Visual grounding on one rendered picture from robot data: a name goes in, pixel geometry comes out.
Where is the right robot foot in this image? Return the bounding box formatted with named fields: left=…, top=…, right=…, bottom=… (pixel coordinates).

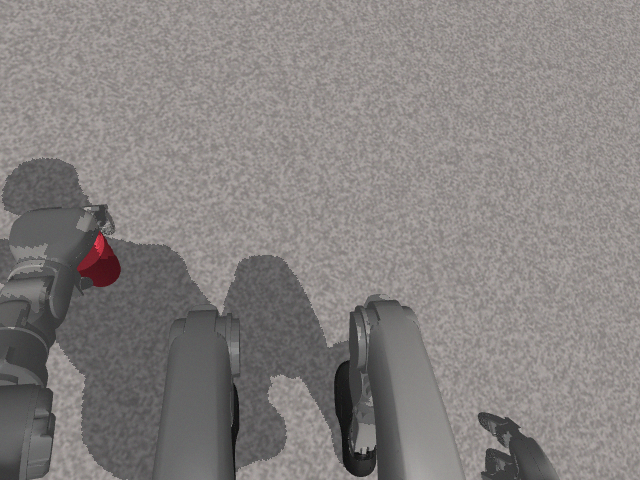
left=334, top=360, right=376, bottom=477

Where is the left robot arm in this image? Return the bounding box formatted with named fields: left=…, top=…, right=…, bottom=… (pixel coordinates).
left=0, top=259, right=75, bottom=480

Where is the cup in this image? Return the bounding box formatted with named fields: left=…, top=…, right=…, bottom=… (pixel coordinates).
left=76, top=231, right=121, bottom=287

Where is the left robot hand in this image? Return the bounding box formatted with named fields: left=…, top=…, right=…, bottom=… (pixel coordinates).
left=9, top=204, right=115, bottom=297

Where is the right robot hand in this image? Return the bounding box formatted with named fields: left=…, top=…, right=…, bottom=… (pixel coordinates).
left=478, top=412, right=560, bottom=480

